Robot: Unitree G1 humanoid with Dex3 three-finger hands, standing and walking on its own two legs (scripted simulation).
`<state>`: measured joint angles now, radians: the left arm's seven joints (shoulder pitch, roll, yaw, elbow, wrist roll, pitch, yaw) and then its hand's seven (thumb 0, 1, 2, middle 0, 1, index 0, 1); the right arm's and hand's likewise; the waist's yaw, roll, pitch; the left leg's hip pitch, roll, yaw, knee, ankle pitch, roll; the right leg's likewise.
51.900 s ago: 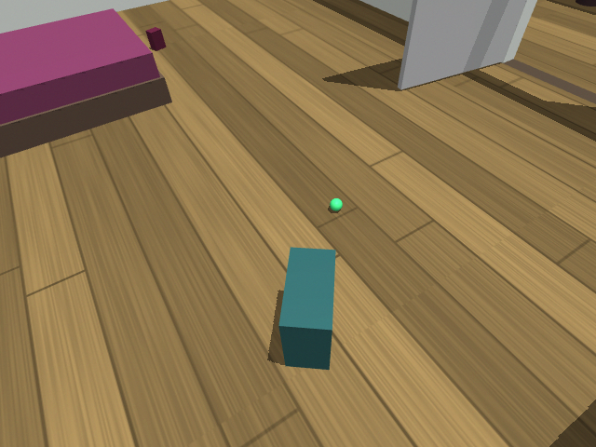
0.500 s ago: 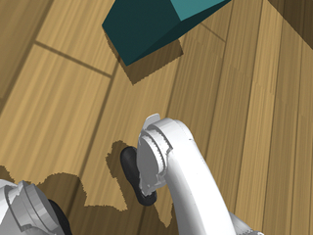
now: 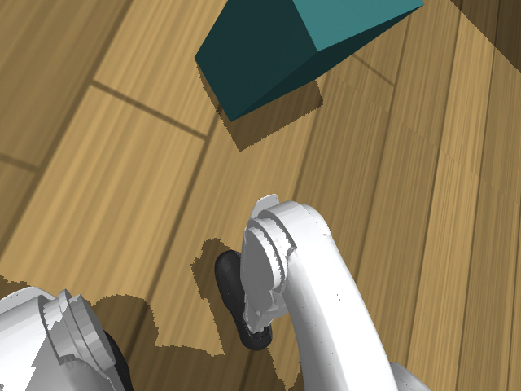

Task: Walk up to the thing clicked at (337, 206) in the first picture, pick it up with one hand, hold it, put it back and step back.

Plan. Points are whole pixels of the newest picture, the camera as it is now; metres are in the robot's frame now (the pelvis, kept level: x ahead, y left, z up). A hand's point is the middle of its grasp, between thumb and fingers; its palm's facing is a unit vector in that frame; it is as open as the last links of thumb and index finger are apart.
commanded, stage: settle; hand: left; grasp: from above
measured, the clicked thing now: out of the picture +0.50 +0.35 -0.26
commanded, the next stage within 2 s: lift in 0.54 s
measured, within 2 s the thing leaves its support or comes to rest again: neither
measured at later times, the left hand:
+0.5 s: hand out of the picture +0.47 +0.34 -0.15, palm faces -0.42 -0.10 -0.90, open 7.6 cm
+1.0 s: hand out of the picture +0.44 +0.34 -0.08, palm faces -0.45 -0.12 -0.88, open 7.7 cm
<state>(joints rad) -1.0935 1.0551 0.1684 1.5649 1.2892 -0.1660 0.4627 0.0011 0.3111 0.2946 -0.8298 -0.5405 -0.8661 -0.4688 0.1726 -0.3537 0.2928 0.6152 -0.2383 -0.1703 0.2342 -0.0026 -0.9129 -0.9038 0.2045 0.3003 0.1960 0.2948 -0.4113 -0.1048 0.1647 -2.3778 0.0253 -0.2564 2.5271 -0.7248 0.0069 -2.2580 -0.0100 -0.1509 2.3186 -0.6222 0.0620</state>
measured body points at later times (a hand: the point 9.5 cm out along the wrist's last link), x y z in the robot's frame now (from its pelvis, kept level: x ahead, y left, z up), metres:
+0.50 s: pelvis +0.00 -0.01 +0.02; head +0.25 +0.10 +0.38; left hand +0.49 +0.34 -0.09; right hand +0.08 -0.28 -0.06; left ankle +0.06 +0.12 -0.28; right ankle +0.13 -0.13 -0.28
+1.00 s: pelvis -0.01 -0.01 +0.06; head +0.22 +0.08 +0.43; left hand +0.46 +0.35 -0.03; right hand +0.06 -0.28 -0.04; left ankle +0.06 +0.12 -0.28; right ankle +0.12 -0.13 -0.28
